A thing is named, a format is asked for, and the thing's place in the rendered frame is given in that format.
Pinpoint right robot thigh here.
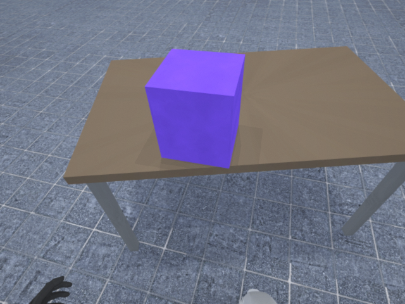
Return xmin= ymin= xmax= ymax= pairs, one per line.
xmin=239 ymin=291 xmax=277 ymax=304

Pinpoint table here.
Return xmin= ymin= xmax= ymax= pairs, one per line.
xmin=63 ymin=46 xmax=405 ymax=251

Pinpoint carton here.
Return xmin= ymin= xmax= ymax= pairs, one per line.
xmin=145 ymin=49 xmax=245 ymax=168

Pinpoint left robot hand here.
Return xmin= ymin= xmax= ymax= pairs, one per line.
xmin=29 ymin=276 xmax=72 ymax=304

